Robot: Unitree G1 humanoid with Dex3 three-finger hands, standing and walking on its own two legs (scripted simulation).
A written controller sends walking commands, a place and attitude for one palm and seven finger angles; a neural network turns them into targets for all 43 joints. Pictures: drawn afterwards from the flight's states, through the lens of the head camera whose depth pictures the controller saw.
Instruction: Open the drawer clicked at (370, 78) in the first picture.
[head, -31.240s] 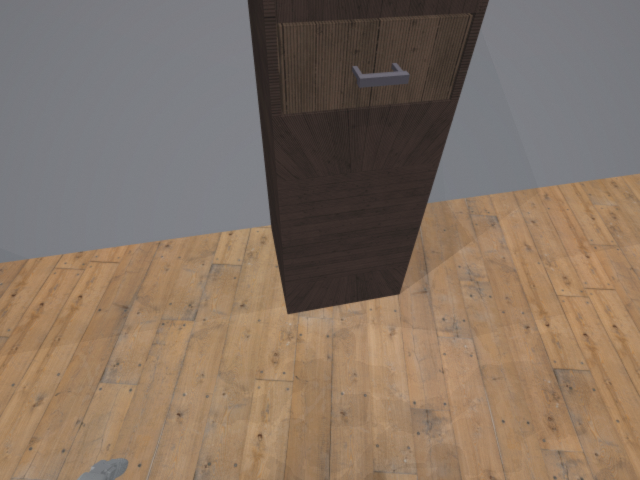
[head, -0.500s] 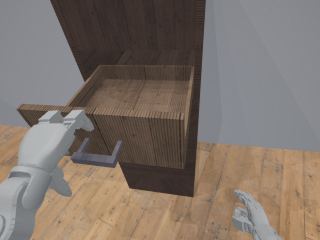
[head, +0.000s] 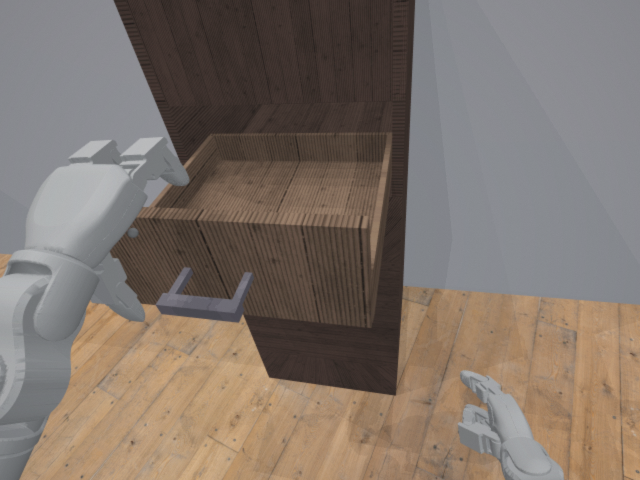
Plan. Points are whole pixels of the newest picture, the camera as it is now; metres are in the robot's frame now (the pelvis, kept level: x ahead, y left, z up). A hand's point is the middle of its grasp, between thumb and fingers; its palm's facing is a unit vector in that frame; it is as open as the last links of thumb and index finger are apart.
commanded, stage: lift the hand off the handle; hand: left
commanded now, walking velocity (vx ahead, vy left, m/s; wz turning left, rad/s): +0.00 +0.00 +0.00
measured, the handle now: (207, 293) +0.29 +0.19 +0.13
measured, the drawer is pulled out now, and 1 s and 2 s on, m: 0.30 0.30 0.30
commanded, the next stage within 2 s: draw the hand back to the body in 0.28 s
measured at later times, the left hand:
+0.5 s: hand (136, 232) +0.26 +0.22 +0.25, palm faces +0.17 -0.04 -0.99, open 13.9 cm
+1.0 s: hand (81, 254) +0.22 +0.24 +0.26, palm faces +0.26 +0.03 -0.97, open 13.8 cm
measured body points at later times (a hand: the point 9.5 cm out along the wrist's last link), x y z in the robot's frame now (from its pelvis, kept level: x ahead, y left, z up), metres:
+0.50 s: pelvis -0.01 +0.00 +0.00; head -0.03 -0.06 +0.44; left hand +0.25 +0.22 +0.30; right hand +0.24 -0.19 -0.08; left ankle +0.07 +0.09 -0.74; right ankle -0.01 -0.09 -0.74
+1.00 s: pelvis +0.00 +0.02 +0.00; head -0.02 -0.03 +0.44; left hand +0.20 +0.24 +0.31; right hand +0.26 -0.16 -0.07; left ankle +0.07 +0.09 -0.74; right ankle -0.01 -0.09 -0.74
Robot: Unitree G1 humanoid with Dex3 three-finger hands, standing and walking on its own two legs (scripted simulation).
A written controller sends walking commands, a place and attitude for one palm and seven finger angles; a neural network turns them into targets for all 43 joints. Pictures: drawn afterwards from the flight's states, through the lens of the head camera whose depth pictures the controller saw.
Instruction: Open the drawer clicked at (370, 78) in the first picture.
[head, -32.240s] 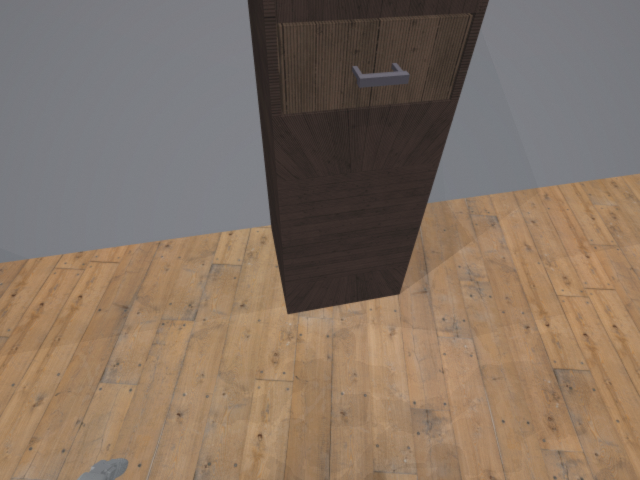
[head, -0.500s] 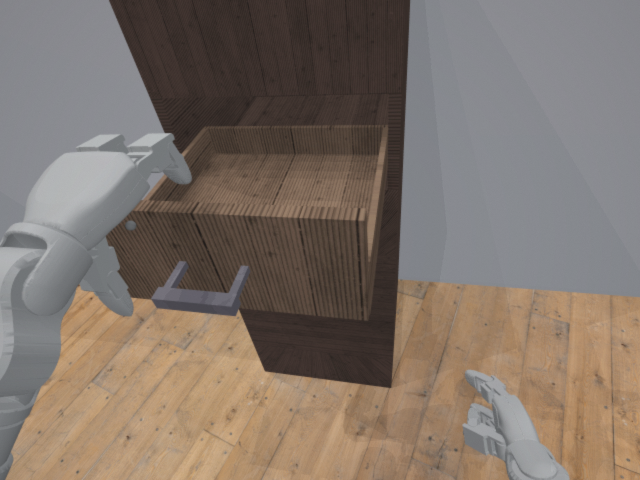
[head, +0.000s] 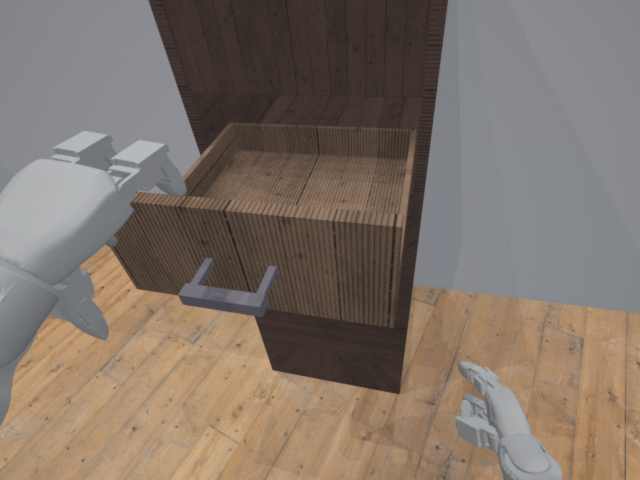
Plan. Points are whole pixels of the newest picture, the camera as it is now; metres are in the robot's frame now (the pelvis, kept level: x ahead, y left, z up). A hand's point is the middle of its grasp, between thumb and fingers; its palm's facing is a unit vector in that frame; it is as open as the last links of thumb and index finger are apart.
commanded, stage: draw the hand back to the body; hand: left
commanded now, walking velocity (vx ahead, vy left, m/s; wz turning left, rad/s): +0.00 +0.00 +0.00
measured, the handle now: (230, 285) +0.29 +0.17 +0.13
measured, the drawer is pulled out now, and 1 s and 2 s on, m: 0.30 0.30 0.30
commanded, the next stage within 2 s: step back with the hand held close in 0.98 s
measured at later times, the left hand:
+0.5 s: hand (92, 172) +0.21 +0.19 +0.34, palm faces +0.50 -0.79 -0.35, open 11.2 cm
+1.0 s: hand (110, 173) +0.23 +0.19 +0.33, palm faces +0.57 -0.76 -0.32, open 7.6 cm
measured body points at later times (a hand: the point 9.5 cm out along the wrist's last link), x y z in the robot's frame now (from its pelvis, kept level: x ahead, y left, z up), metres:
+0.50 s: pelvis +0.03 -0.01 +0.01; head +0.01 -0.03 +0.46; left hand +0.18 +0.23 +0.35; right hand +0.19 -0.25 -0.09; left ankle +0.07 +0.07 -0.73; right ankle -0.01 -0.11 -0.73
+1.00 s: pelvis +0.04 -0.04 +0.01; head +0.02 -0.07 +0.46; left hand +0.19 +0.23 +0.34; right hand +0.25 -0.25 -0.08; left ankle +0.07 +0.07 -0.73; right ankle -0.01 -0.11 -0.73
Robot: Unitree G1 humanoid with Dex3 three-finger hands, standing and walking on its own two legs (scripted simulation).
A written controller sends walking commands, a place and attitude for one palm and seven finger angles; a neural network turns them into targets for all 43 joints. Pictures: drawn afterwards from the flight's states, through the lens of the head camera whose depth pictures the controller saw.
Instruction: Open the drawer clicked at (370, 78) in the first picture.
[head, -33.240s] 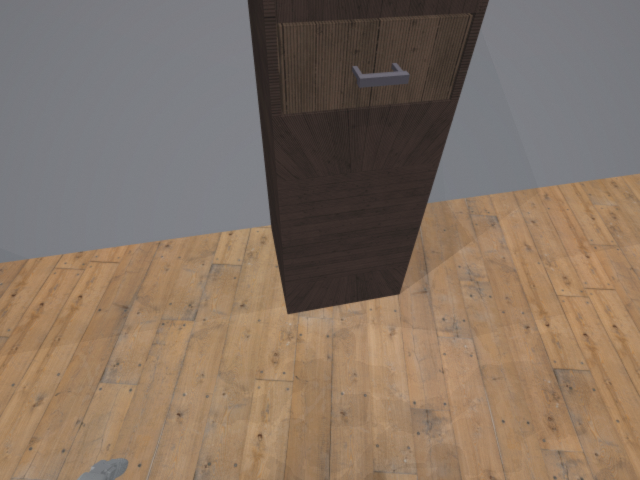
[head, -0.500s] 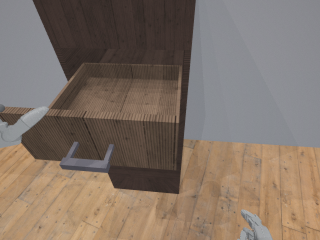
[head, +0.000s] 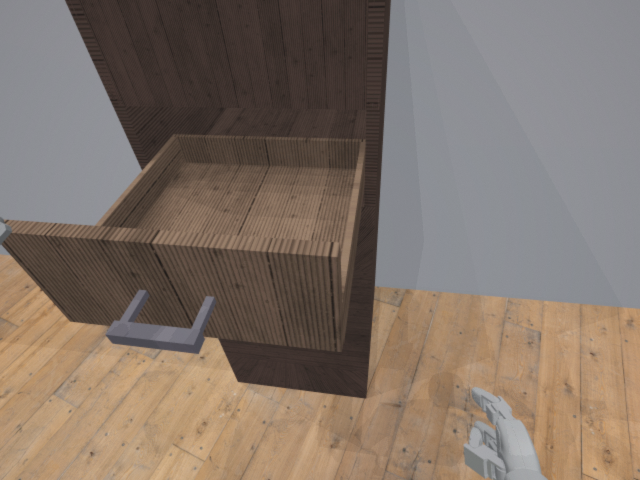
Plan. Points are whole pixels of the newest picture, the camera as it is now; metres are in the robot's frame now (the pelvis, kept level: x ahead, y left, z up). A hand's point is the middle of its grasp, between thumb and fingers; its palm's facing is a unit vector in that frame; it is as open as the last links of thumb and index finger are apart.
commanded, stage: step back with the hand held close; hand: left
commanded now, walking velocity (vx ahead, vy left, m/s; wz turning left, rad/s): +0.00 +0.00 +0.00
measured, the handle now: (164, 320) +0.24 +0.21 +0.12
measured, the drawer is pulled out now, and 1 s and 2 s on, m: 0.30 0.30 0.30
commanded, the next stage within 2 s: stop stepping back and stand still in 1.04 s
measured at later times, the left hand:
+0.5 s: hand out of the picture +0.16 +0.24 +0.30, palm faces +0.50 -0.70 -0.51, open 7.4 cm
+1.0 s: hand out of the picture +0.01 +0.30 +0.30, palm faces +0.53 -0.76 -0.37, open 7.4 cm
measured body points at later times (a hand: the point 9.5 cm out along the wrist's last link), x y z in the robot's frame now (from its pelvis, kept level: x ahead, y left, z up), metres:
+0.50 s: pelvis -0.05 +0.03 -0.01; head -0.03 +0.03 +0.44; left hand +0.13 +0.28 +0.33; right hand +0.12 -0.23 -0.09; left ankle +0.02 +0.11 -0.74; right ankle -0.05 -0.07 -0.74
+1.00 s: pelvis -0.16 +0.08 -0.02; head -0.16 +0.11 +0.43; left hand -0.02 +0.34 +0.32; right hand +0.01 -0.14 -0.09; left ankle -0.10 +0.13 -0.71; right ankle -0.20 -0.07 -0.74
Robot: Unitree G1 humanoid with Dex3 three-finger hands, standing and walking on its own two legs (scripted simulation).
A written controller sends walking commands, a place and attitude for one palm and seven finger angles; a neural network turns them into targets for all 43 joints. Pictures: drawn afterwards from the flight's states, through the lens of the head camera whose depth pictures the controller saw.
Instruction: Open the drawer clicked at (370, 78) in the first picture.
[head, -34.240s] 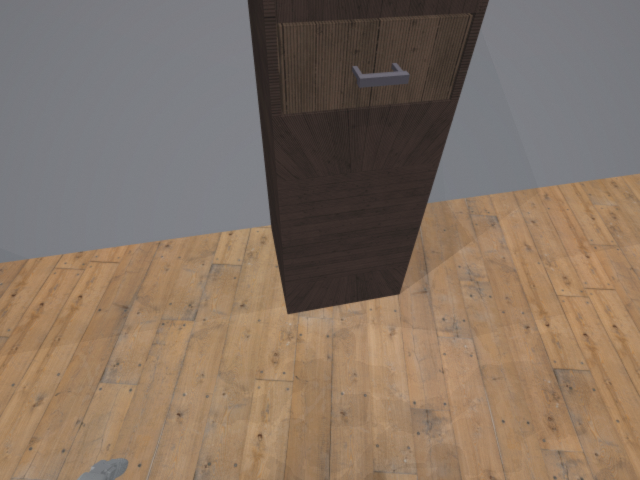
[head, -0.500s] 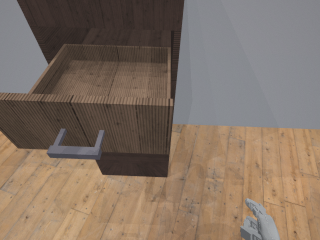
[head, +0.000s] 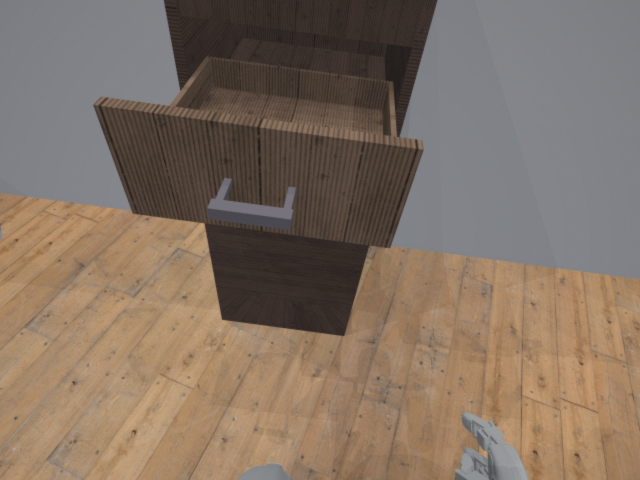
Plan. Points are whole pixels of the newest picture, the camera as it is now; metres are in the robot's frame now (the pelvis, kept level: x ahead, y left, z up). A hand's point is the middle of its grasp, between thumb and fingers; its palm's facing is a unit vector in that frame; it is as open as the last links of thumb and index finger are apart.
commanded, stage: step back with the hand held close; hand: left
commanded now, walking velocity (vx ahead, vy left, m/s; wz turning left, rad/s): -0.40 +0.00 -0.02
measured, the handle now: (254, 202) +0.41 +0.13 +0.14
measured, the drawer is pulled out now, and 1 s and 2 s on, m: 0.30 0.30 0.30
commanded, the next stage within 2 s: stop stepping back and stand still in 0.04 s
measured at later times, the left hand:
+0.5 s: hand out of the picture -0.03 +0.29 +0.36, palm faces +0.66 -0.71 -0.25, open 7.4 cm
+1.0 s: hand out of the picture -0.02 +0.30 +0.35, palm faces +0.60 -0.63 -0.49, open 7.4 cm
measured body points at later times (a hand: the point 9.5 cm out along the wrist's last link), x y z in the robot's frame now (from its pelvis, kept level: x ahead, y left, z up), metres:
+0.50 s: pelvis -0.18 +0.07 -0.01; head -0.19 +0.11 +0.44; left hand -0.07 +0.33 +0.37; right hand +0.01 -0.16 -0.07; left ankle -0.15 +0.18 -0.66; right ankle -0.23 -0.04 -0.73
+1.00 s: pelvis -0.21 +0.10 +0.00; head -0.20 +0.10 +0.45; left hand -0.06 +0.33 +0.37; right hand -0.08 -0.14 -0.11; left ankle -0.22 +0.23 -0.72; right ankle -0.21 +0.02 -0.73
